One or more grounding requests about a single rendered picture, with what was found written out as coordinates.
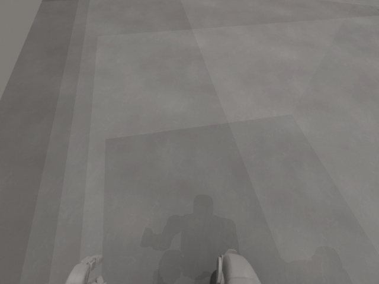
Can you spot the right robot thigh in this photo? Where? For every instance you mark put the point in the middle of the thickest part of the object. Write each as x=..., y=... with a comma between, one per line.
x=235, y=269

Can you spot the robot left hand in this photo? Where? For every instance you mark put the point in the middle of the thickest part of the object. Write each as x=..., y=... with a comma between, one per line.
x=80, y=273

